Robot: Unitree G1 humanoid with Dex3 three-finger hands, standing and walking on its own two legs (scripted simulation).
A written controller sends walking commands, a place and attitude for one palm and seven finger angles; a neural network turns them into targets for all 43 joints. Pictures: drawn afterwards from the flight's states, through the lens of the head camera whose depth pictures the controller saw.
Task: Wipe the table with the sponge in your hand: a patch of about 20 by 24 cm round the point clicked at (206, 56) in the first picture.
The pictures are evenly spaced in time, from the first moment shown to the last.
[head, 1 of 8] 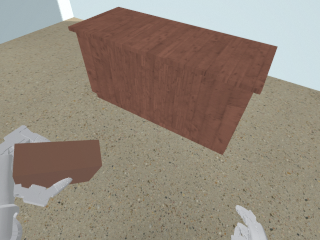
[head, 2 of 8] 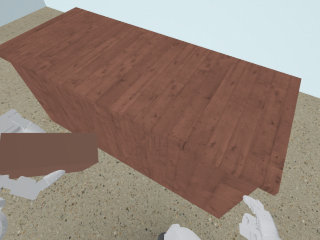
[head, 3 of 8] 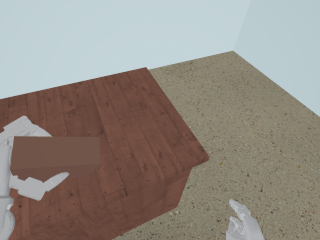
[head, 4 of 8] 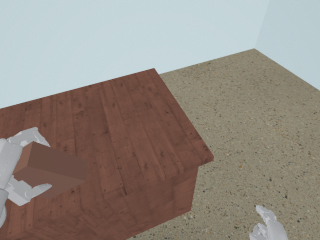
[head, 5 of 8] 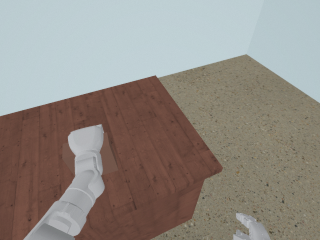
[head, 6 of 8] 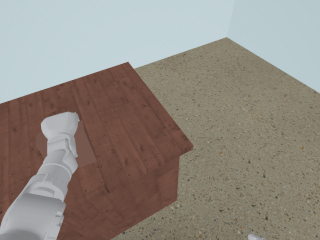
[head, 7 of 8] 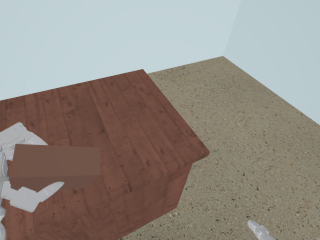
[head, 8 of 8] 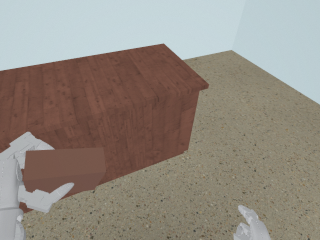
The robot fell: no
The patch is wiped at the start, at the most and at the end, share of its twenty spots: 0.00 1.00 1.00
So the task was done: yes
